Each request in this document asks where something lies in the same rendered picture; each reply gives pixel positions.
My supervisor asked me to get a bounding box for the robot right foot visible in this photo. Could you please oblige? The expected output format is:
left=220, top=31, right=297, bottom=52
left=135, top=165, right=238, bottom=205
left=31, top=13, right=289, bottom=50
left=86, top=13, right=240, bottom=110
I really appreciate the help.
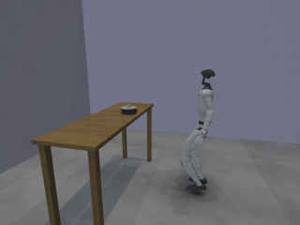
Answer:
left=189, top=176, right=207, bottom=184

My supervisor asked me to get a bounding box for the robot left upper arm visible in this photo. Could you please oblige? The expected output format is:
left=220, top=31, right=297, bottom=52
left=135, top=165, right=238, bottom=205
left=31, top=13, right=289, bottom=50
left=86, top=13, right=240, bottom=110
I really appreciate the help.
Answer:
left=202, top=89, right=215, bottom=115

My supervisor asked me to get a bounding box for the robot left shin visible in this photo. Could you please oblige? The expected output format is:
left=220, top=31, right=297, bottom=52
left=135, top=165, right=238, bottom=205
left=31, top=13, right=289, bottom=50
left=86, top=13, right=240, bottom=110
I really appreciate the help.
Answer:
left=180, top=157, right=201, bottom=186

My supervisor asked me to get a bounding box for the table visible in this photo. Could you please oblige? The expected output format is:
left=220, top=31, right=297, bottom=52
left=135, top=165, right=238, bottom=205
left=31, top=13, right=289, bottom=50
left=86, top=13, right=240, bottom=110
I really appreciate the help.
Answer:
left=31, top=102, right=154, bottom=225

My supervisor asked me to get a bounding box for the left robot hand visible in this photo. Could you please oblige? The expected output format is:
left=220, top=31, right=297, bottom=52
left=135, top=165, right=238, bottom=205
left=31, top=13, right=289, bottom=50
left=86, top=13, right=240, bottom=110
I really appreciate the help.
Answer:
left=190, top=135, right=204, bottom=154

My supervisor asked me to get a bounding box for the pot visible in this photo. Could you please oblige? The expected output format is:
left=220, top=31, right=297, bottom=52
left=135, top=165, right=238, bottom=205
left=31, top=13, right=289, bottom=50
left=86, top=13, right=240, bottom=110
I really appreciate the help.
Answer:
left=120, top=109, right=138, bottom=115

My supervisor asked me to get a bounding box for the lid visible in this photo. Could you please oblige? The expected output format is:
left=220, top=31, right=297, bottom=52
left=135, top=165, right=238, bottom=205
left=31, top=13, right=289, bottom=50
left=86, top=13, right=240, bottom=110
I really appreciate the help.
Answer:
left=121, top=106, right=137, bottom=110

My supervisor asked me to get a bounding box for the left robot forearm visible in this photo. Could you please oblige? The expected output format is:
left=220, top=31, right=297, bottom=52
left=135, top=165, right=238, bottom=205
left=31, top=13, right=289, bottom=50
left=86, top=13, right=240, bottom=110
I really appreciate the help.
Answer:
left=199, top=111, right=214, bottom=137

